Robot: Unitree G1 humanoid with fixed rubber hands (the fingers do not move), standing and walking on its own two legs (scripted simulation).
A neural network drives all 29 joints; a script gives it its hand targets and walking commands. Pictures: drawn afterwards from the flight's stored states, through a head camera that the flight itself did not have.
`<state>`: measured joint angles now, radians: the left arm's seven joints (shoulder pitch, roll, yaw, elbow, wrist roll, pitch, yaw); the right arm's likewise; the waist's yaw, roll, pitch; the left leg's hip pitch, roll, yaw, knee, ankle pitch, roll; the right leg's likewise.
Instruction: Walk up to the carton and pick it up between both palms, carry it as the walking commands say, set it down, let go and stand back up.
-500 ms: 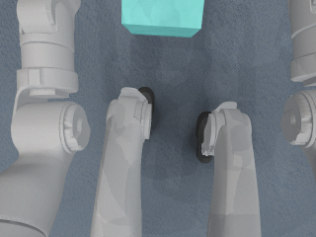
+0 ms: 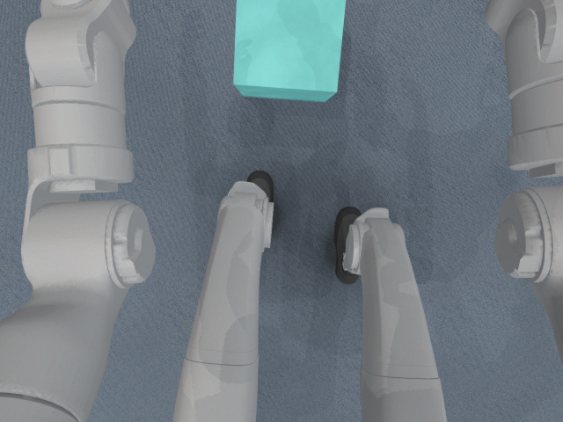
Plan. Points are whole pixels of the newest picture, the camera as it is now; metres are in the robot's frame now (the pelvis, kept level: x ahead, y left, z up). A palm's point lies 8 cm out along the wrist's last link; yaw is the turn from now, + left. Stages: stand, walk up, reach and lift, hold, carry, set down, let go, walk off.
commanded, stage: set down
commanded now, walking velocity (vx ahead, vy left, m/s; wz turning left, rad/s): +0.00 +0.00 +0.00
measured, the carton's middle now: (287, 48) +0.57 +0.09 -0.52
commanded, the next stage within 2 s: let go in 0.08 s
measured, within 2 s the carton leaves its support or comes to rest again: neither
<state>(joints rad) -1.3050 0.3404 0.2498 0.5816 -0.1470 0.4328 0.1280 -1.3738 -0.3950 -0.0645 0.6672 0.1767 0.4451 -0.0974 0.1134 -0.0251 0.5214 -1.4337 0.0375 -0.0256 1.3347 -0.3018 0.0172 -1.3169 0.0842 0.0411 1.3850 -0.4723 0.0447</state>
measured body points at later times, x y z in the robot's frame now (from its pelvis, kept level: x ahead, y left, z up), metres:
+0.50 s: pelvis +0.09 +0.00 +0.08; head +0.33 +0.04 +0.45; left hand +0.46 +0.27 -0.04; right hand +0.53 -0.14 -0.03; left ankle +0.16 +0.11 -0.58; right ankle +0.10 -0.14 -0.58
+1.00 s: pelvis +0.11 -0.02 +0.15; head +0.15 -0.01 +0.59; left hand +0.28 +0.23 +0.07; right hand +0.34 -0.22 +0.07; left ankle +0.16 +0.11 -0.58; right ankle +0.10 -0.14 -0.58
